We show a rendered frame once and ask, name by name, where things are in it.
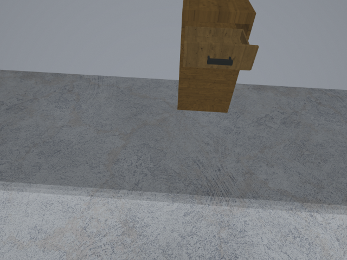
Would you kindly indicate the cabinet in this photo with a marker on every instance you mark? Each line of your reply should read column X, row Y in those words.
column 210, row 89

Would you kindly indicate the handle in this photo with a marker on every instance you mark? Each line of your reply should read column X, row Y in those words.
column 228, row 62

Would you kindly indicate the drawer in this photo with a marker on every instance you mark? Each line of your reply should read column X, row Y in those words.
column 218, row 43

